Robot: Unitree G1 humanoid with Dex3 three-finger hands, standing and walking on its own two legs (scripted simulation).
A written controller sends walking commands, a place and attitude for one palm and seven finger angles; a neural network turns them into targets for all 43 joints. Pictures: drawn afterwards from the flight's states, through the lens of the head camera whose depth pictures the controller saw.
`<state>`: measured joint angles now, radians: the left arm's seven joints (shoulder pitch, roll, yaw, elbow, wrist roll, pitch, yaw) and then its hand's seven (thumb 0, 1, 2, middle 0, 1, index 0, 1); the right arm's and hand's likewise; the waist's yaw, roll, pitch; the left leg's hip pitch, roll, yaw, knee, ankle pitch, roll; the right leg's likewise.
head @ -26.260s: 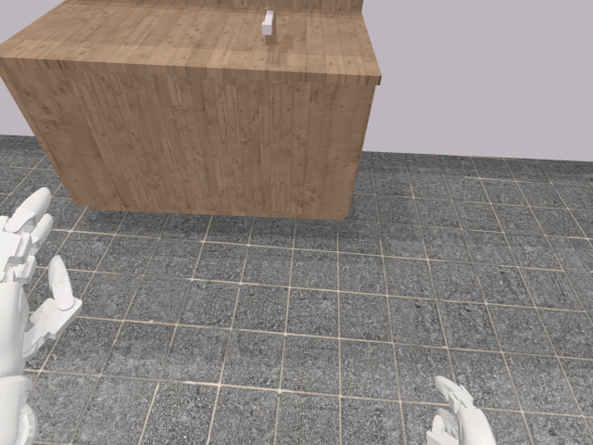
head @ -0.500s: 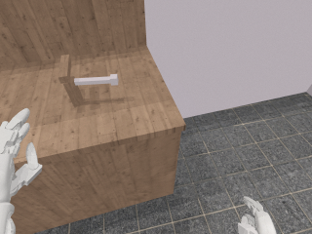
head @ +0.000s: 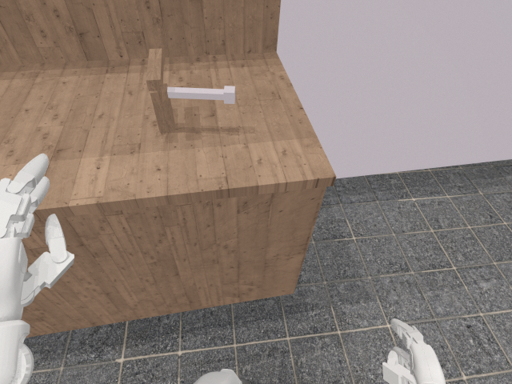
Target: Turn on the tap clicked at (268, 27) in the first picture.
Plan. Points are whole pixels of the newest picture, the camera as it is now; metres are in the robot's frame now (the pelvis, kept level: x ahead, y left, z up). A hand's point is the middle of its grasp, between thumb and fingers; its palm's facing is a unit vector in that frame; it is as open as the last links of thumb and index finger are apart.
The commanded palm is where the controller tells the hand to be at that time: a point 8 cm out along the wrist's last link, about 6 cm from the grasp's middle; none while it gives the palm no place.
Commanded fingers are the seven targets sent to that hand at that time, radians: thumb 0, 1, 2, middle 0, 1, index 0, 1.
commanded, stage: step back with the hand held close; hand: left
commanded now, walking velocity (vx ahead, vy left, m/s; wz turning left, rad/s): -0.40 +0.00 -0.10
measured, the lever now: (229, 94) +0.67 +0.11 +0.09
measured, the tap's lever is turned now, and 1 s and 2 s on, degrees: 79 79 79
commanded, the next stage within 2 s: stop stepping back and stand still in 0.42 s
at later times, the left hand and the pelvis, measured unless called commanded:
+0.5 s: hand out of the picture +0.12 +0.27 +0.18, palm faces +0.29 -0.92 -0.26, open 7.5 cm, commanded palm +0.06 +0.32 +0.19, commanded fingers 0.00 0.90 0.90 -0.20 -0.30 -0.20 -0.30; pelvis -0.12 +0.05 -0.01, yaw -4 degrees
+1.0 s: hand out of the picture -0.02 +0.38 +0.19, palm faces +0.31 -0.92 -0.25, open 7.5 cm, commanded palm -0.09 +0.41 +0.19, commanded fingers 0.00 0.90 0.90 -0.20 -0.30 -0.20 -0.30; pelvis -0.29 +0.16 +0.00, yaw -10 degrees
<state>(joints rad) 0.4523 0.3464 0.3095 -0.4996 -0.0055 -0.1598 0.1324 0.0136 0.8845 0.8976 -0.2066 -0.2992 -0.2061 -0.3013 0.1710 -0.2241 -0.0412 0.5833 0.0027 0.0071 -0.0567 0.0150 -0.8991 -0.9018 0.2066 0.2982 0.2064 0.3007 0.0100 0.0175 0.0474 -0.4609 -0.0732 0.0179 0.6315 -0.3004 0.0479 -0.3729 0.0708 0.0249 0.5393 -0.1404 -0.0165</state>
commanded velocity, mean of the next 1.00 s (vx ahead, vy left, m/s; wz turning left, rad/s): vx -0.03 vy -0.09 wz -0.08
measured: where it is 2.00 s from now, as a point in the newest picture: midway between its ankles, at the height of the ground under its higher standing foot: outside the picture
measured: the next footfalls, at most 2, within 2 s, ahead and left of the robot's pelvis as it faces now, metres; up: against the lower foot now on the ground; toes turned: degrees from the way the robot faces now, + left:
right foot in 0.36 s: -0.23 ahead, -0.11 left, +0.00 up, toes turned +4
left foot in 0.46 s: +0.06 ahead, +0.07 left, +0.00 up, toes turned -1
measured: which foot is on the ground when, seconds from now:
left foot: down 0.00-0.34, up 0.36-0.44, down 0.46-0.68, up 0.70-0.88, down 0.90-1.00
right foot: down 0.00-0.06, up 0.08-0.34, down 0.36-0.48, up 0.50-0.72, down 0.74-0.88, up 0.90-1.00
